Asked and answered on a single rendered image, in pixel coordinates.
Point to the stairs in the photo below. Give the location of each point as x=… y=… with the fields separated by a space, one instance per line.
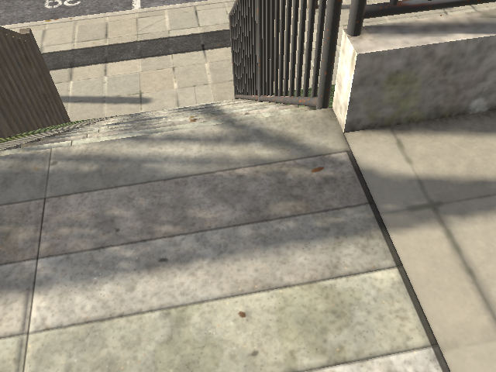
x=162 y=120

